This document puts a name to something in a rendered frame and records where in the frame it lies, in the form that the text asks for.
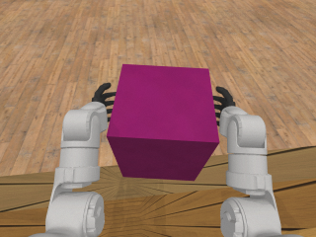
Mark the carton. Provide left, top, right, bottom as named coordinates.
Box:
left=107, top=64, right=220, bottom=181

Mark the robot left hand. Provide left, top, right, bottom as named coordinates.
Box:
left=92, top=82, right=117, bottom=122

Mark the robot right forearm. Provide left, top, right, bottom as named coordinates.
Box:
left=219, top=106, right=281, bottom=232

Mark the left robot upper arm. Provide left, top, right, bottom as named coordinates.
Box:
left=28, top=192, right=105, bottom=237

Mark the robot right hand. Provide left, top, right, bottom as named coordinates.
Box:
left=212, top=86, right=236, bottom=126

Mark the robot left forearm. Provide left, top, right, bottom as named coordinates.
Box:
left=45, top=102, right=108, bottom=230

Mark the right robot upper arm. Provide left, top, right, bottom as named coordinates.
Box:
left=220, top=197, right=303, bottom=237

